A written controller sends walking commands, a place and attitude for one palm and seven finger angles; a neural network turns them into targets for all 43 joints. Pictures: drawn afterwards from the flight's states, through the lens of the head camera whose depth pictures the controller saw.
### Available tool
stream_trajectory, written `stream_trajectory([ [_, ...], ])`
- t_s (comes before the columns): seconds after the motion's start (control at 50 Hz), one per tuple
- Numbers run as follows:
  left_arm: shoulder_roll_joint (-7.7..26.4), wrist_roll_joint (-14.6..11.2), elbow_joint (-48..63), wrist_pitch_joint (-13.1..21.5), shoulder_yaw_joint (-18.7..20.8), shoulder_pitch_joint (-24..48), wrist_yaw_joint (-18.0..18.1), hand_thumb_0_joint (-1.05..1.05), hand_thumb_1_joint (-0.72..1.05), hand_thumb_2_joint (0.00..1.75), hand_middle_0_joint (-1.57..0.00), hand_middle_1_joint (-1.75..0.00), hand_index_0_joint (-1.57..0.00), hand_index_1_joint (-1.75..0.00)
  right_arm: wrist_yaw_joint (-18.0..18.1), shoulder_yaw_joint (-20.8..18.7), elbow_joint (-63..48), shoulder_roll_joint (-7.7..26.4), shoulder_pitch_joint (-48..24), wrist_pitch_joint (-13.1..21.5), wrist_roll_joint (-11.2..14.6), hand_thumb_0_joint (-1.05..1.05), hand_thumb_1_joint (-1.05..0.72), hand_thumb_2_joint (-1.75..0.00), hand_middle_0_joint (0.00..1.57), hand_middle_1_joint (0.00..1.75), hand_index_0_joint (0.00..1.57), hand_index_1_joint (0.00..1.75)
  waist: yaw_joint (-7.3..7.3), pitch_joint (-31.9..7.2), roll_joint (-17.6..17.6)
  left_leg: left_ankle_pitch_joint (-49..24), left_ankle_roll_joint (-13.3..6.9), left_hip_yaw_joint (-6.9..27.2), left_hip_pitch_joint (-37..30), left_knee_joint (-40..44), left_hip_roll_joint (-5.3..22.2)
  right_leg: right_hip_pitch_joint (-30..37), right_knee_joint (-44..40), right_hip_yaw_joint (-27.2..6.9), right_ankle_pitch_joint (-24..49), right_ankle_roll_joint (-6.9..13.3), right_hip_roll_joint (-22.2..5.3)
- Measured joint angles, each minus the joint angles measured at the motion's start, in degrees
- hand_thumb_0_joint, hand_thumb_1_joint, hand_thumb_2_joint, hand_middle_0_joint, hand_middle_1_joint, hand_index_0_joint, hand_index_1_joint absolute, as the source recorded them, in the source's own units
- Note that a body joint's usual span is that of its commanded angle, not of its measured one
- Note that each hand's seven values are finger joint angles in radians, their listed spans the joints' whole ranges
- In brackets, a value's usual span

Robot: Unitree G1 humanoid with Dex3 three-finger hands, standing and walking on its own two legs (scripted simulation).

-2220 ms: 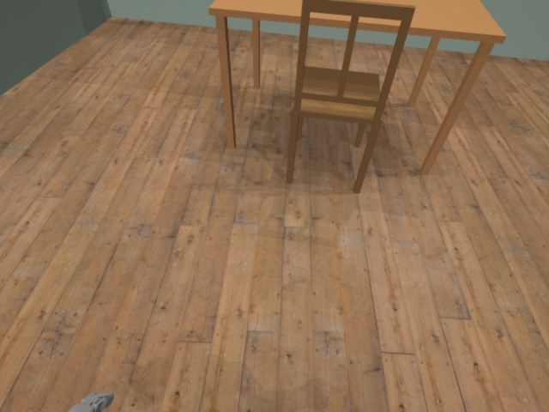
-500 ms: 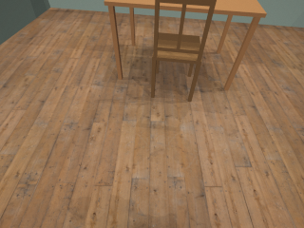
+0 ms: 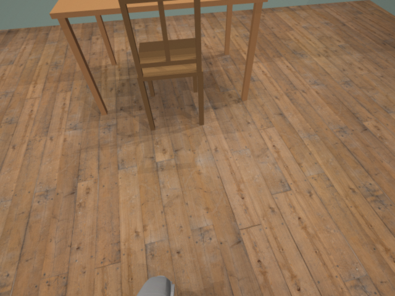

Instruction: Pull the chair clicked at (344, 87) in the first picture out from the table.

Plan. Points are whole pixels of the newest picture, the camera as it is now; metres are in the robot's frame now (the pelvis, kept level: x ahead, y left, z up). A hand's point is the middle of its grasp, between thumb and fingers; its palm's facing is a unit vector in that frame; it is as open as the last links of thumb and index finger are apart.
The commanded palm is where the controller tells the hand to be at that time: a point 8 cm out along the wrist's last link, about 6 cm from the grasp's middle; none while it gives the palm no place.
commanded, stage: walk to a spot facing it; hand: left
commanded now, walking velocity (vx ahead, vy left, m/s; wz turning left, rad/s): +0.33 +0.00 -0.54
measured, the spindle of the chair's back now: (164, 33) +1.29 +0.30 -0.09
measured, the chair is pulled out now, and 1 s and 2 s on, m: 0.00 0.00 0.00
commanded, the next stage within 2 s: none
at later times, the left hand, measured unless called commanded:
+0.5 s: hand (103, 243) +0.26 +0.30 -0.19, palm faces -0.19 -0.97 -0.18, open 7.4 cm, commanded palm none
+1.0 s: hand (186, 157) +0.58 +0.11 -0.20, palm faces -0.56 -0.82 -0.10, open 7.3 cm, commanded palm none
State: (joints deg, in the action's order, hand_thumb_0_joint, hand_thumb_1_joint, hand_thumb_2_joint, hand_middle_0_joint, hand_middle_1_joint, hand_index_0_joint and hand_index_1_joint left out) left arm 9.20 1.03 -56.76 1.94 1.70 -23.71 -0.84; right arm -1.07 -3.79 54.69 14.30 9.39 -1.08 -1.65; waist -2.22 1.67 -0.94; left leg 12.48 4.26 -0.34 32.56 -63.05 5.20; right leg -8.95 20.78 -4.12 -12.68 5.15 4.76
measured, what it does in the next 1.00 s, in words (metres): walks ahead, turning right: left foot, then right foot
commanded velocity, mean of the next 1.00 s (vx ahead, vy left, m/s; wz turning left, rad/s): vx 0.33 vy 0.00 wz -0.53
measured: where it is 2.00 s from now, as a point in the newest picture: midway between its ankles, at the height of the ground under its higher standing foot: (235, 201)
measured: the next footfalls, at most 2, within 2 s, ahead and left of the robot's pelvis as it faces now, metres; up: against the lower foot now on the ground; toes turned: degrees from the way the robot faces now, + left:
left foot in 0.34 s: +0.25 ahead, +0.16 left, +0.00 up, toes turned -6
right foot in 0.96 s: +0.44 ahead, -0.04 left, +0.00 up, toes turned -40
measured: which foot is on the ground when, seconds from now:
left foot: up 0.00-0.32, down 0.34-0.96, up 0.98-1.00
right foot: down 0.00-0.34, up 0.36-0.94, down 0.96-1.00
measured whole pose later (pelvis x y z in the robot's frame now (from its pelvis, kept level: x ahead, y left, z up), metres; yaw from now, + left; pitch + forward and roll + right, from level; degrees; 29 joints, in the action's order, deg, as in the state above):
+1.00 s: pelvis +0.40 +0.03 -0.04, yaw -33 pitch +0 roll -1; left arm 9.7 1.2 -53.6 1.6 2.7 -7.6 -1.9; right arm 0.5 -0.7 63.9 4.6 31.3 1.1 -0.2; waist 1.3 5.0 2.6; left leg 26.6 1.7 -16.5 7.7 -63.5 6.8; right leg -20.8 37.5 10.9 -17.4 9.2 4.0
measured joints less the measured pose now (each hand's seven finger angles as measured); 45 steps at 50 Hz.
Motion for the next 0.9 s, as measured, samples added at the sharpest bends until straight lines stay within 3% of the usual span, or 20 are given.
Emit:
stream_trajectory([
  [0.12, -0.42, 0.37, -0.82, 0.87, 0.31, -1.88, 0.48, 0.00, 0.90, 0.90, -0.20, -0.30, -0.21, -0.30, 0.05, -0.10, -0.41, -0.22, -0.73, 0.00, 0.03, 0.01, -0.91, -0.90, 0.20, 0.30, 0.20, 0.30, -0.88, -1.15, -0.41, -0.69, 0.70, 0.50, 1.29, 4.38, 0.69, 3.50, -2.51, -3.04, -1.33, -0.39, 1.02],
  [0.22, -0.02, 0.76, -1.31, 0.93, 0.44, -2.69, 1.02, 0.00, 0.90, 0.90, -0.20, -0.30, -0.21, -0.30, -0.28, 0.47, -1.59, -1.70, -2.42, 0.44, 0.42, 0.01, -0.91, -0.90, 0.20, 0.30, 0.20, 0.30, -2.00, -1.41, 0.30, 1.61, 0.21, -0.43, -0.10, 12.22, -0.27, 6.51, -2.87, -6.22, -4.14, -1.59, 0.62],
  [0.32, 1.52, 0.71, -1.62, 0.44, 1.11, -3.02, 1.30, 0.00, 0.90, 0.90, -0.20, -0.30, -0.21, -0.30, -0.34, 1.76, -3.71, -3.83, -4.15, 2.36, 0.96, 0.01, -0.91, -0.90, 0.20, 0.30, 0.20, 0.30, -2.42, -0.99, 2.33, 2.36, -1.81, -1.83, -6.71, 26.50, -2.73, 8.06, 2.30, -9.67, -10.68, -3.65, -0.36],
  [0.34, 1.97, 0.45, -1.82, 0.27, 1.48, -2.99, 1.22, 0.00, 0.90, 0.90, -0.20, -0.30, -0.21, -0.30, -0.08, 2.16, -4.18, -4.28, -4.31, 3.28, 0.91, 0.01, -0.91, -0.90, 0.20, 0.30, 0.20, 0.30, -1.97, -0.76, 2.89, 0.15, -3.42, -2.48, -8.42, 28.63, -3.03, 6.80, 7.11, -9.93, -13.06, -3.66, -0.22],
  [0.38, 3.09, -0.06, -2.72, -0.58, 2.30, -1.32, 0.89, 0.00, 0.90, 0.90, -0.20, -0.30, -0.21, -0.30, 0.33, 2.93, -4.47, -5.37, -4.24, 4.59, 0.60, 0.01, -0.91, -0.90, 0.20, 0.30, 0.20, 0.30, -1.57, 0.09, 4.32, 2.20, -6.01, -5.05, -9.57, 25.45, -2.87, 0.13, 25.56, -7.17, -16.13, -3.47, -0.30],
  [0.42, 4.21, 0.14, -2.92, -1.27, 2.86, 0.40, 0.55, 0.00, 0.90, 0.90, -0.20, -0.30, -0.20, -0.30, 0.58, 3.39, -4.35, -6.08, -2.38, 4.74, 0.50, 0.00, -0.91, -0.90, 0.20, 0.30, 0.20, 0.30, -0.89, -0.08, 4.73, 4.84, -6.98, -7.12, -12.80, 26.10, -2.25, -6.88, 40.92, -2.76, -14.15, -3.58, -1.07],
  [0.46, 5.37, 0.64, -2.18, -1.75, 3.53, 2.80, -0.06, 0.01, 0.91, 0.90, -0.19, -0.30, -0.20, -0.30, 1.06, 3.35, -3.38, -6.52, 0.48, 5.04, 0.43, 0.00, -0.91, -0.90, 0.20, 0.30, 0.20, 0.30, -0.12, -0.25, 4.83, 4.84, -7.05, -8.38, -16.63, 29.53, -2.08, -12.66, 48.70, 1.27, -9.42, -3.92, -2.96],
  [0.5, 6.21, 0.83, -0.53, -2.04, 4.02, 5.31, -0.44, 0.01, 0.91, 0.90, -0.19, -0.30, -0.20, -0.30, 1.54, 3.19, -1.64, -6.66, 3.50, 5.30, 0.48, 0.00, -0.91, -0.90, 0.20, 0.30, 0.20, 0.30, 0.15, -0.24, 4.81, 4.45, -7.17, -9.61, -20.12, 33.25, -2.11, -17.56, 51.31, 3.28, -5.14, -4.41, -4.62],
  [0.6, 6.34, 1.08, 2.83, -2.80, 4.56, 10.01, -0.81, 0.00, 0.91, 0.90, -0.19, -0.30, -0.20, -0.30, 2.68, 1.80, 2.43, -4.87, 9.98, 5.37, 0.87, 0.00, -0.93, -0.90, 0.20, 0.30, 0.20, 0.30, 0.96, -0.26, 4.48, 5.15, -7.99, -13.61, -26.53, 39.33, -2.87, -27.14, 51.99, 3.71, 2.86, -5.42, -7.27],
  [0.7, 5.08, 1.16, 3.14, -3.88, 4.17, 13.33, -1.10, 0.00, 0.91, 0.90, -0.19, -0.30, -0.20, -0.30, 3.03, 2.04, 5.64, -4.80, 15.76, 5.31, 0.83, 0.00, -0.93, -0.90, 0.20, 0.30, 0.20, 0.30, 2.56, 0.29, 4.19, 7.63, -7.91, -16.98, -31.49, 42.30, -3.74, -30.99, 48.69, 4.48, 6.86, -5.72, -7.93],
  [0.82, 2.25, 0.94, 2.37, -4.39, 2.42, 16.87, -1.67, 0.00, 0.91, 0.90, -0.19, -0.30, -0.20, -0.30, 3.03, 3.03, 7.98, -6.90, 20.46, 5.04, 0.36, 0.00, -0.92, -0.90, 0.20, 0.30, 0.20, 0.30, 4.82, 2.55, 3.12, 11.25, -6.94, -20.48, -37.47, 44.80, -3.82, -27.12, 33.21, 10.46, 5.25, -4.03, -6.85],
  [0.9, 0.83, 0.86, 2.59, -3.48, 1.47, 18.61, -1.63, 0.00, 0.91, 0.90, -0.19, -0.30, -0.20, -0.30, 2.60, 3.45, 9.10, -8.77, 22.11, 4.14, 0.43, 0.01, -0.91, -0.90, 0.20, 0.30, 0.20, 0.30, 5.32, 4.09, 2.90, 14.82, -4.94, -23.31, -39.37, 40.20, -2.43, -21.00, 22.61, 15.14, 0.14, -1.13, -3.28],
])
